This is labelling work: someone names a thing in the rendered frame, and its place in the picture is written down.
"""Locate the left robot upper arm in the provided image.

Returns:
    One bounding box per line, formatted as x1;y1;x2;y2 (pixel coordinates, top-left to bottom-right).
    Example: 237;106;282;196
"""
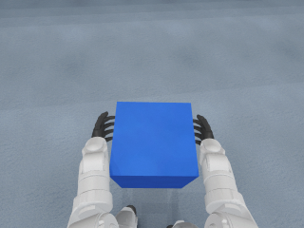
68;212;120;228

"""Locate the left robot thigh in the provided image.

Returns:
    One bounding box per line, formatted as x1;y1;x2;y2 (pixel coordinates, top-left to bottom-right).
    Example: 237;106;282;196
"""
115;210;138;228

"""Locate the robot left hand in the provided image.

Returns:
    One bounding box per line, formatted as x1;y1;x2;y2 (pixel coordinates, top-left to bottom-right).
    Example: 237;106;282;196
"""
91;111;115;142

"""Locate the robot left forearm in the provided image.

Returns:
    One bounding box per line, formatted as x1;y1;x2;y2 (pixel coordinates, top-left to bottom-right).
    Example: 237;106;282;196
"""
67;137;113;228

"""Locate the left robot shin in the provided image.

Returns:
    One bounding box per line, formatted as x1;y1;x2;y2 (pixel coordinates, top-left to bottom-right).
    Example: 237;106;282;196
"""
121;207;135;214

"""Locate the robot right hand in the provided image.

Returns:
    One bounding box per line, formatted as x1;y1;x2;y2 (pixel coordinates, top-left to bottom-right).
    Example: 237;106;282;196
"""
193;114;214;145

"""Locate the robot right forearm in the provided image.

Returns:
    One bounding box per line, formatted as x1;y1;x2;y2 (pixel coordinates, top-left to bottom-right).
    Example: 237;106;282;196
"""
199;138;256;223

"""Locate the carton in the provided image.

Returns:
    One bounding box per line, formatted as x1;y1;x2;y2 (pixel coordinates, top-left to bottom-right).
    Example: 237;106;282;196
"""
109;102;200;189

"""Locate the right robot upper arm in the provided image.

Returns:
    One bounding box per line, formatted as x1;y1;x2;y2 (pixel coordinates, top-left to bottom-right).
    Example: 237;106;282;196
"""
204;211;258;228

